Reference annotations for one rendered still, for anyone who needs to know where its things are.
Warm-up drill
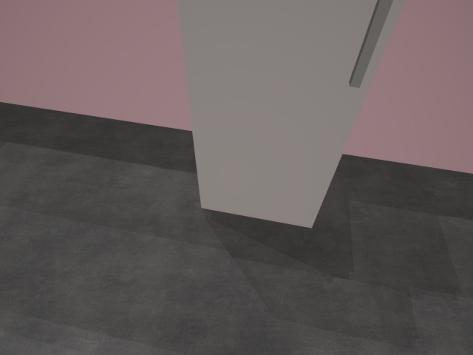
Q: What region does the fridge door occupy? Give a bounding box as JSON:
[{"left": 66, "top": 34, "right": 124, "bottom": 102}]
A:
[{"left": 178, "top": 0, "right": 402, "bottom": 225}]

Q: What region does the handle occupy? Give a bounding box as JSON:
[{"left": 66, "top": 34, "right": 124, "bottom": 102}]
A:
[{"left": 349, "top": 0, "right": 393, "bottom": 88}]

